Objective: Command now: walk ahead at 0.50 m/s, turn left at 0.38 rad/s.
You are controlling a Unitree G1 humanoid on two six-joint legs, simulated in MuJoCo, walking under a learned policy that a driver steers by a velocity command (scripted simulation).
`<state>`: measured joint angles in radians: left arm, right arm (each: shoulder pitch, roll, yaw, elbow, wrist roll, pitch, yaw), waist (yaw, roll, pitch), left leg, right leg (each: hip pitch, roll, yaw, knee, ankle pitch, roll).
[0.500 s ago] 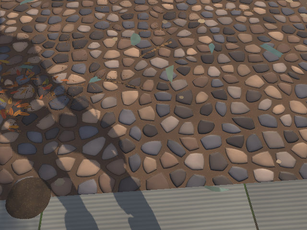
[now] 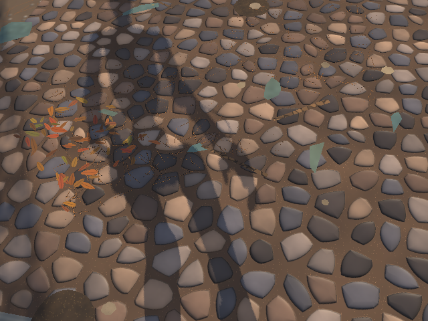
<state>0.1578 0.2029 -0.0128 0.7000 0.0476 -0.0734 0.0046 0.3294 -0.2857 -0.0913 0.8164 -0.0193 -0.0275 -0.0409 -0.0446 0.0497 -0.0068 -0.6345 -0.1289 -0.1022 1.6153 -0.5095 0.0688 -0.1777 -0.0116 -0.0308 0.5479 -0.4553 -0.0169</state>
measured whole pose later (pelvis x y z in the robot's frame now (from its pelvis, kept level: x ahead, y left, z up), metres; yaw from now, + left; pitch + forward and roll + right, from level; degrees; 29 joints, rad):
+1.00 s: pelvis +0.56 -0.07 +0.14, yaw +4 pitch +1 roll -1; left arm 0.44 0.23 0.04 0.83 0.01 -0.08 -0.01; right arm 0.21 -0.24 -0.03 0.76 -0.04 -0.04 0.03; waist 0.02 0.04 -0.01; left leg -0.63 0.08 -0.01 0.97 -0.19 0.02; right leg -0.09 0.07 -0.08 0.26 -0.20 -0.08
